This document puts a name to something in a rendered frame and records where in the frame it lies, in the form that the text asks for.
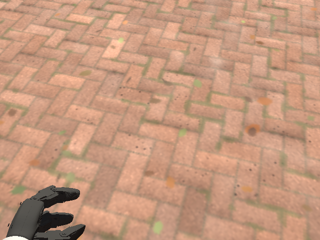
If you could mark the robot left hand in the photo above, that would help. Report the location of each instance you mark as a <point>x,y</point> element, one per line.
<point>33,223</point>

